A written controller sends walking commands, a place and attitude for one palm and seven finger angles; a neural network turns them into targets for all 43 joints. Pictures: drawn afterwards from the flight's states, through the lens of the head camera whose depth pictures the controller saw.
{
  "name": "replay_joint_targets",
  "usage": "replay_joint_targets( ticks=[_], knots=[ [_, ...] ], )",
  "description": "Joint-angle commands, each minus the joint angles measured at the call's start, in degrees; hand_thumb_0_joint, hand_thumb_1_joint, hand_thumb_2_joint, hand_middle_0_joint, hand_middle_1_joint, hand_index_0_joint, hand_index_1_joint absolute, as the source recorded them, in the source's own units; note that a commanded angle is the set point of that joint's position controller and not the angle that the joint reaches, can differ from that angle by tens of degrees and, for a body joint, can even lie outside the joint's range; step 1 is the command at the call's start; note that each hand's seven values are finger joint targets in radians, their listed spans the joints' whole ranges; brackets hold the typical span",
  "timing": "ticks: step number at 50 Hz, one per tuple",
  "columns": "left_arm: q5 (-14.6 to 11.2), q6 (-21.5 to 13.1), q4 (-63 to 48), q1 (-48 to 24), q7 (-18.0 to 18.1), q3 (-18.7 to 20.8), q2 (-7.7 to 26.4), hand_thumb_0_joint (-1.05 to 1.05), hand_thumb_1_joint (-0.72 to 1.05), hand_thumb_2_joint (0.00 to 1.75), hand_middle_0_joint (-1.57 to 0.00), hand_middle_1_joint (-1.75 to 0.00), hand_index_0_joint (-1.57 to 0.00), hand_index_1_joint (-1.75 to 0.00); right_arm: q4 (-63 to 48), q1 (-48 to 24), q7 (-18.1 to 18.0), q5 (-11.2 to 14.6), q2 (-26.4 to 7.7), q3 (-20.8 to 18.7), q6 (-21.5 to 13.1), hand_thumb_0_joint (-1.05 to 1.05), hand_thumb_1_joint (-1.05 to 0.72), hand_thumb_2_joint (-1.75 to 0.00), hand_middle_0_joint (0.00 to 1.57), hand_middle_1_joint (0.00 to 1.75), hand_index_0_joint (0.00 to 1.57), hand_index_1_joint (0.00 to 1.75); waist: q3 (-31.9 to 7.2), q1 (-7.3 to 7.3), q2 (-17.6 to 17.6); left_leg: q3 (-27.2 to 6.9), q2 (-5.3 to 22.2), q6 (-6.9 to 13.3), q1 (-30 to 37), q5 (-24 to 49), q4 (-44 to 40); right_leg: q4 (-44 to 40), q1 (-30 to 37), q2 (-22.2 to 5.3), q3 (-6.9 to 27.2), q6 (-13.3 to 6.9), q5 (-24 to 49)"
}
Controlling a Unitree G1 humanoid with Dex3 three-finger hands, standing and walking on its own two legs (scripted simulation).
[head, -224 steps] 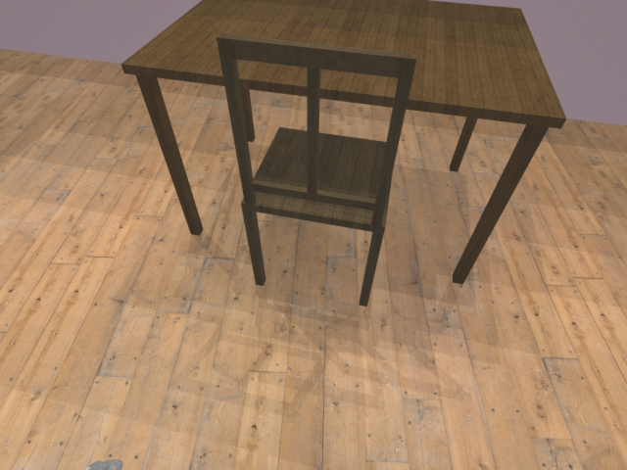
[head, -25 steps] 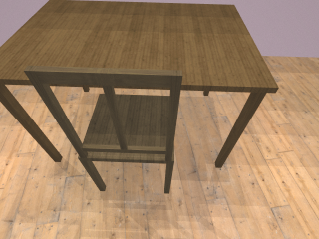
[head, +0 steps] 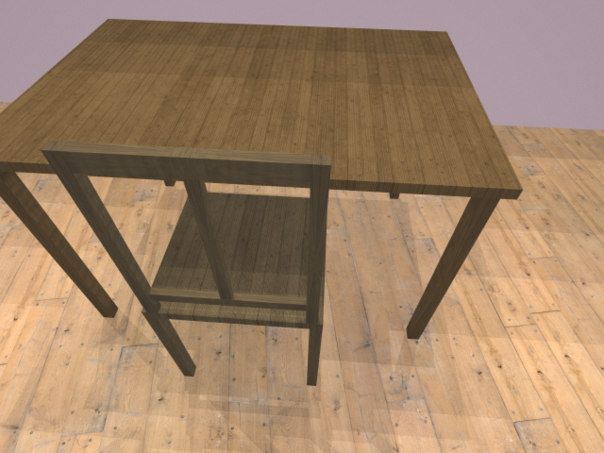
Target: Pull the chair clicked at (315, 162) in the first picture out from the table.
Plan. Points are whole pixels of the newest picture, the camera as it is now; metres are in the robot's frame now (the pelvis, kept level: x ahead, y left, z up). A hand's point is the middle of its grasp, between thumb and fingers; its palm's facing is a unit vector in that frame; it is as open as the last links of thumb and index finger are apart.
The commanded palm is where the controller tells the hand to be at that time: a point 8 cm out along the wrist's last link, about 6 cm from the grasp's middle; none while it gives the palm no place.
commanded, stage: come to a stop and stand still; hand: left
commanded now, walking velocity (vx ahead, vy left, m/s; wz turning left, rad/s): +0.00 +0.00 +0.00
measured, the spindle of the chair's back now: (213, 247) +0.47 +0.20 -0.07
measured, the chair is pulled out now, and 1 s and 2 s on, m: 0.00 0.00 0.00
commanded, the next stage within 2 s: look again from close up in 0.20 s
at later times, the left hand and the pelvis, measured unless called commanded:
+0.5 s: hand out of the picture +0.00 +0.19 -0.17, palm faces +0.03 -0.98 -0.21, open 7.4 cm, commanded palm none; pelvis +0.01 +0.01 +0.00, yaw +0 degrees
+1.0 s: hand out of the picture +0.00 +0.19 -0.17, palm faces +0.04 -0.98 -0.21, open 7.4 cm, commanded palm none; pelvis +0.01 +0.02 +0.00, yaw +1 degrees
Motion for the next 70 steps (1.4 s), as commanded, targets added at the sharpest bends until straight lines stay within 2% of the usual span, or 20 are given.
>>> replay_joint_targets(
  ticks=[1,4,7,15,16,29,37,40,45,46,50,51,60,61,65,66,67,68,69,70],
  knots=[
    [-0.1,-1.1,-1.1,4.4,0.4,1.6,7.5,0.0,0.9,0.9,-0.2,-0.3,-0.2,-0.3,-1.6,2.0,-0.6,0.3,-4.2,-0.6,-1.0,0.0,-0.9,-0.9,0.2,0.3,0.2,0.3,0.5,0.5,-0.7,-0.9,2.1,2.9,3.0,12.6,-2.0,-5.1,-2.2,-6.6,4.8,0.4,27.5],
    [-0.1,-1.0,-0.8,4.6,0.5,1.6,7.6,0.0,0.9,0.9,-0.2,-0.3,-0.2,-0.3,-1.8,1.6,-0.7,0.2,-4.8,-0.7,-0.9,0.0,-0.9,-0.9,0.2,0.3,0.2,0.3,0.2,0.33,-0.5,-0.9,2.1,2.7,3.6,13.6,-1.8,-4.9,-1.9,-6.8,4.8,0.5,29.4],
    [0.0,-0.8,-0.6,4.5,0.5,1.6,7.3,0.0,0.9,0.9,-0.2,-0.3,-0.2,-0.3,-1.8,0.9,-0.8,0.3,-4.9,-0.7,-0.8,0.0,-0.9,-0.9,0.2,0.3,0.2,0.3,2.1,0.57,-0.3,-1.1,2.2,2.9,3.2,13.0,-2.3,-5.6,-2.8,-6.7,4.7,0.6,27.1],
    [0.0,-0.6,-0.4,4.2,0.3,1.5,7.3,0.0,0.9,0.9,-0.2,-0.3,-0.2,-0.3,-1.9,0.9,-0.9,0.2,-5.5,-0.7,-0.9,0.0,-0.9,-0.9,0.2,0.3,0.2,0.3,1.5,0.55,0.5,-2.0,2.5,3.2,4.3,13.9,-3.5,-6.1,-2.8,-6.6,4.3,0.6,23.4],
    [0.1,-0.6,-0.5,4.3,0.3,1.6,7.3,0.0,0.9,0.9,-0.2,-0.3,-0.2,-0.3,-1.7,0.7,-0.9,0.3,-5.1,-0.7,-0.8,0.0,-0.9,-0.9,0.2,0.3,0.2,0.3,2.2,0.74,-0.6,-1.8,2.5,3.4,4.0,13.0,-3.9,-6.6,-2.9,-6.5,4.2,0.8,22.5],
    [-0.1,-0.5,-0.4,3.9,0.3,1.7,7.6,0.0,0.9,0.9,-0.2,-0.3,-0.2,-0.3,-1.5,2.1,-1.0,0.2,-6.0,-0.5,-1.2,0.0,-0.9,-0.9,0.2,0.3,0.2,0.3,-0.4,0.74,-0.5,-2.7,2.6,3.8,5.4,18.5,-3.9,-5.4,-0.6,-7.0,3.1,0.8,25.1],
    [-0.1,-0.1,-0.2,3.7,0.3,1.7,7.2,0.0,0.9,0.9,-0.2,-0.3,-0.2,-0.3,-1.0,2.8,-0.9,0.2,-5.4,-0.4,-1.1,0.0,-0.9,-0.9,0.2,0.3,0.2,0.3,2.7,0.89,0.5,-3.1,2.3,3.9,3.9,15.7,-5.3,-6.5,-1.9,-6.9,2.8,0.9,19.5],
    [-0.1,-0.2,-0.1,3.7,0.3,1.8,7.0,0.0,0.9,0.9,-0.2,-0.3,-0.2,-0.3,-1.0,3.4,-1.0,0.2,-5.5,-0.5,-1.2,0.0,-0.9,-0.9,0.2,0.3,0.2,0.3,0.7,0.76,0.4,-3.3,2.4,4.1,5.1,18.1,-4.9,-6.0,-1.1,-6.9,2.6,0.9,20.6],
    [-0.1,-0.2,0.0,4.1,0.4,1.8,6.8,0.0,0.9,0.9,-0.2,-0.3,-0.2,-0.3,-0.7,3.8,-1.0,0.2,-5.3,-0.5,-1.3,0.0,-0.9,-0.9,0.2,0.3,0.2,0.3,0.5,0.78,0.3,-3.4,2.4,4.1,5.6,19.2,-4.8,-6.0,-0.9,-7.1,2.5,0.9,21.7],
    [-0.1,-0.2,-0.1,4.1,0.4,1.8,6.6,0.0,0.9,0.9,-0.2,-0.3,-0.2,-0.3,-0.7,3.6,-1.1,0.3,-5.0,-0.5,-1.3,0.0,-0.9,-0.9,0.2,0.3,0.2,0.3,2.1,0.88,0.2,-3.3,2.4,4.2,4.9,18.3,-5.1,-6.5,-1.4,-6.8,2.5,0.9,20.8],
    [-0.1,-0.1,0.2,4.5,0.4,1.7,6.3,0.0,0.9,0.9,-0.2,-0.3,-0.2,-0.3,-0.7,4.0,-1.1,0.2,-5.1,-0.4,-1.3,0.0,-0.9,-0.9,0.2,0.3,0.2,0.3,1.7,0.84,0.5,-3.4,2.4,4.2,5.3,17.6,-5.4,-6.5,-1.7,-7.0,2.5,1.0,19.6],
    [-0.1,-0.1,0.3,4.4,0.3,1.6,6.2,0.0,0.9,0.9,-0.2,-0.3,-0.2,-0.3,-0.7,3.7,-1.1,0.3,-4.8,-0.4,-1.1,0.0,-0.9,-0.9,0.2,0.3,0.2,0.3,3.4,0.86,0.0,-3.3,2.4,4.2,4.4,16.0,-5.8,-7.1,-2.3,-6.7,2.7,1.0,18.3],
    [-0.1,-0.2,0.7,5.2,0.4,1.6,5.9,0.0,0.9,0.9,-0.2,-0.3,-0.2,-0.3,-0.7,4.3,-1.0,0.3,-4.8,-0.4,-1.2,0.0,-0.9,-0.9,0.2,0.3,0.2,0.3,1.8,0.71,0.3,-3.5,2.3,4.1,5.2,16.1,-5.7,-7.0,-1.9,-7.0,3.0,0.8,19.2],
    [0.0,-0.2,0.7,5.3,0.4,1.6,6.0,0.0,0.9,0.9,-0.2,-0.3,-0.2,-0.3,-0.7,3.9,-1.0,0.4,-4.5,-0.5,-1.1,0.0,-0.9,-0.9,0.2,0.3,0.2,0.3,3.3,0.9,-0.2,-3.3,2.3,4.1,4.6,15.0,-5.9,-7.5,-2.4,-6.9,2.8,0.9,18.8],
    [0.0,-0.3,0.8,5.7,0.4,1.6,5.7,0.0,0.9,0.9,-0.2,-0.3,-0.2,-0.3,-0.7,4.3,-1.0,0.3,-4.6,-0.5,-1.1,0.0,-0.9,-0.9,0.2,0.3,0.2,0.3,2.3,0.79,0.1,-3.4,2.3,4.0,5.1,15.6,-5.6,-7.3,-2.2,-7.0,3.0,0.8,19.4],
    [0.0,-0.2,0.8,5.7,0.4,1.5,5.7,0.0,0.9,0.9,-0.2,-0.3,-0.2,-0.3,-0.6,4.1,-1.1,0.4,-4.3,-0.4,-1.0,0.0,-0.9,-0.9,0.2,0.3,0.2,0.3,3.8,0.9,-0.4,-3.3,2.3,4.1,4.3,14.6,-5.9,-7.8,-2.5,-6.8,2.8,0.8,18.8],
    [1.1,-2.3,1.6,8.7,2.4,1.4,6.5,0.0,0.9,0.9,-0.2,-0.3,-0.2,-0.3,-5.0,-1.3,-0.2,0.4,-6.5,-1.0,-1.6,0.0,-0.9,-0.9,0.2,0.3,0.2,0.3,6.4,2.41,-5.0,-1.2,2.7,2.2,-2.4,18.5,9.1,-8.2,-5.9,-9.9,7.6,2.8,45.2],
    [-11.3,-14.0,-85.1,-33.2,0.5,4.6,17.6,0.0,0.88,0.89,-0.2,-0.3,-0.2,-0.3,-23.4,2.3,-3.0,2.5,-16.1,-2.4,-9.4,0.0,-0.9,-0.9,0.2,0.3,0.2,0.3,-20.2,-5.8,4.6,-0.3,-2.7,5.0,13.5,21.4,-0.1,-0.5,-0.7,-5.0,1.5,1.4,38.4],
    [-6.7,-11.4,-69.4,-11.5,3.1,5.8,13.9,0.0,0.85,0.88,-0.2,-0.29,-0.2,-0.29,-20.3,-3.1,-4.6,2.0,-11.3,-1.9,-14.0,0.0,-0.9,-0.9,0.2,0.3,0.2,0.3,-22.0,0.43,15.3,-0.6,-0.6,5.3,17.2,29.5,-1.1,3.1,-3.5,-1.5,0.1,0.0,23.7],
    [-8.2,-4.3,-54.0,6.6,3.5,-1.6,-1.1,0.0,0.83,0.87,-0.19,-0.29,-0.19,-0.29,-18.9,-1.0,-4.2,3.7,-8.6,-2.3,-15.3,0.0,-0.9,-0.9,0.2,0.3,0.2,0.3,-13.1,-1.81,9.5,-1.7,0.1,5.2,11.1,29.5,0.1,3.6,-8.5,-1.7,-3.3,1.1,17.5]
  ],
)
